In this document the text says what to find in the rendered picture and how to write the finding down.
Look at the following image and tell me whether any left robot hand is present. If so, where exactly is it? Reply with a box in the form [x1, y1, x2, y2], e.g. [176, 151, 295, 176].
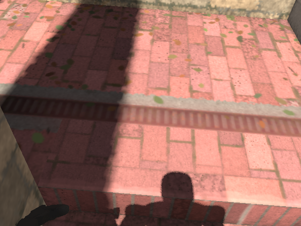
[15, 204, 70, 226]

